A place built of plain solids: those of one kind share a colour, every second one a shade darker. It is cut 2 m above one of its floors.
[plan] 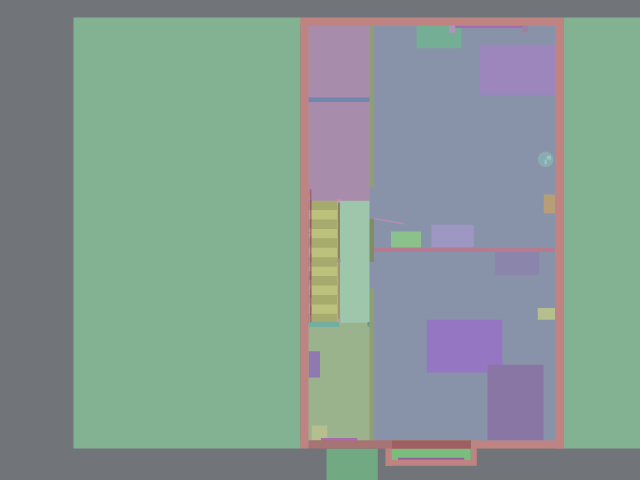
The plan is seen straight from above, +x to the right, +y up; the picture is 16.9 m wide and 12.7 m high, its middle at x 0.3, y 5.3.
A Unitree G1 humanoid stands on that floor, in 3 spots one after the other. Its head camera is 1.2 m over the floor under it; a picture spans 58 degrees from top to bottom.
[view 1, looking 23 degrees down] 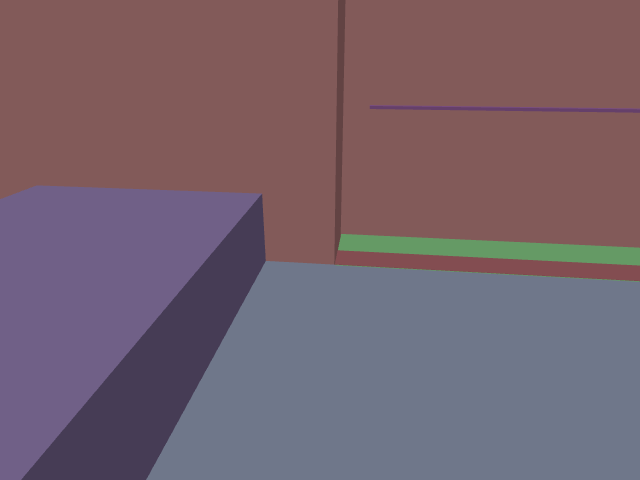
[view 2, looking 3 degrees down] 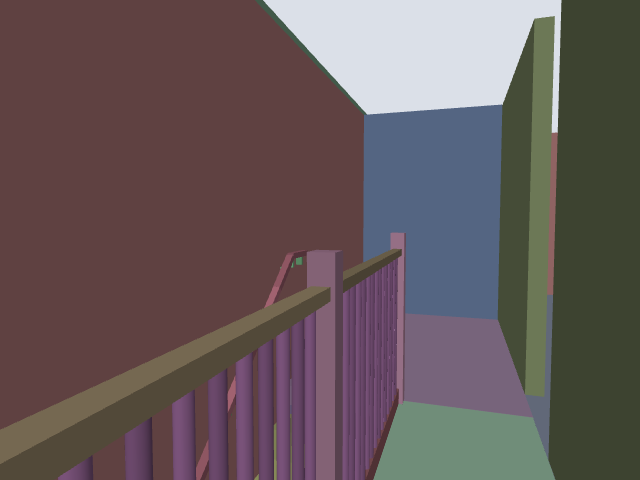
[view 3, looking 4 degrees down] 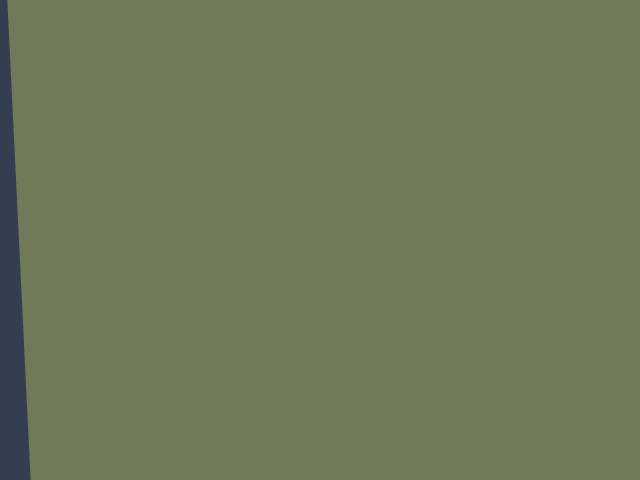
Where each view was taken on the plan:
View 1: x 4.08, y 2.45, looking -83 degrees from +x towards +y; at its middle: wall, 2.68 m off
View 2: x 1.18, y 3.53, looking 108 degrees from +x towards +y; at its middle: wall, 3.83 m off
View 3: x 0.38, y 8.60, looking -19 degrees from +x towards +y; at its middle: landing_wall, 1.31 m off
